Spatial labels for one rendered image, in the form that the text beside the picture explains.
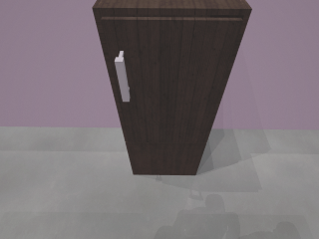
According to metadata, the cupboard door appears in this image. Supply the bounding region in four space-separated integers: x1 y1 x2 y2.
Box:
101 16 243 143

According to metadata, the handle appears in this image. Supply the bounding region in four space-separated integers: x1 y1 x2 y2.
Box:
115 51 131 102

